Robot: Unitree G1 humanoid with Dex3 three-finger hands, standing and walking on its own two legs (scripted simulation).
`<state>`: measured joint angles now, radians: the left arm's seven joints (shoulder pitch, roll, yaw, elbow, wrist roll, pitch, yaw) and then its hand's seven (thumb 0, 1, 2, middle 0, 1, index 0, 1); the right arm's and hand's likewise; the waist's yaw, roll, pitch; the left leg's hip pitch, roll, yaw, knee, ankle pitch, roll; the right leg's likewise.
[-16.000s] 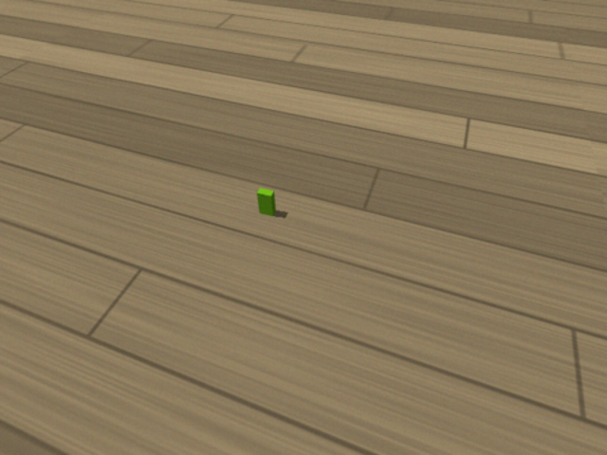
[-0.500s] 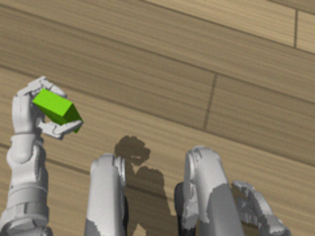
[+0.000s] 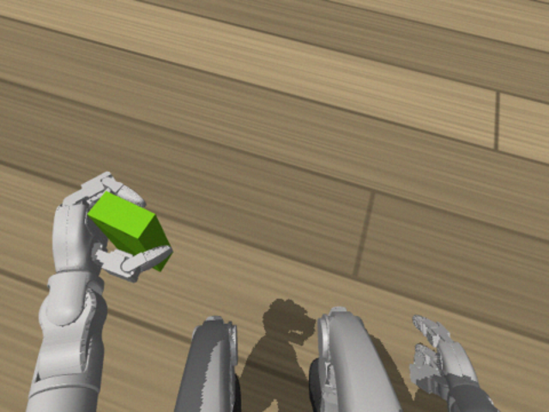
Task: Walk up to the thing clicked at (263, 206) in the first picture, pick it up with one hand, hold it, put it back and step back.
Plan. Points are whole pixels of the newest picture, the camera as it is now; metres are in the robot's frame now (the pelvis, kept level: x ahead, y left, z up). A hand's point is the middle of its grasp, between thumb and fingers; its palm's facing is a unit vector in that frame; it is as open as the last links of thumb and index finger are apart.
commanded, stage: lift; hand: left
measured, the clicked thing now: (136, 235) +0.36 +0.19 +0.01
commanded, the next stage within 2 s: hold in 0.20 s
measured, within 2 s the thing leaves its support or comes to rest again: neither
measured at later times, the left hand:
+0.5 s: hand (91, 177) +0.37 +0.19 +0.15, palm faces +0.09 -1.00 -0.03, open 8.9 cm
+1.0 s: hand (85, 140) +0.38 +0.18 +0.19, palm faces +0.07 -1.00 -0.01, open 8.9 cm
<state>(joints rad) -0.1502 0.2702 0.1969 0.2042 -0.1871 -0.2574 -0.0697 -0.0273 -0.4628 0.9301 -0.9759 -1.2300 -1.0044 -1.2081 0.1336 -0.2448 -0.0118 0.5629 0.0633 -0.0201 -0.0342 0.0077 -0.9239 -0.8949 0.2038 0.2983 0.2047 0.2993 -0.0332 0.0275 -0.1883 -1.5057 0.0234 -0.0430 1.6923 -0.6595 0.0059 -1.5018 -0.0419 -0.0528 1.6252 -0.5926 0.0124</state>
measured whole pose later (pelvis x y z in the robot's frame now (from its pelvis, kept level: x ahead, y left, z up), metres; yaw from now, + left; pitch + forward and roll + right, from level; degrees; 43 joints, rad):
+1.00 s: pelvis +0.05 +0.00 +0.15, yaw +1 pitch +11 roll -2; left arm -0.12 0.22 0.16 0.38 -0.18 -0.31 -0.11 -0.03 -0.46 0.92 -0.98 -1.23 -1.01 -1.21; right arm 0.24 -0.22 0.00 0.63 0.02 -0.05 -0.04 0.01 -0.92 -0.90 0.20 0.30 0.20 0.30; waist -0.02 0.01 -0.07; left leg -0.73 0.03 -0.01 1.02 -0.49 0.00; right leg -0.74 -0.02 -0.05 0.96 -0.43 0.01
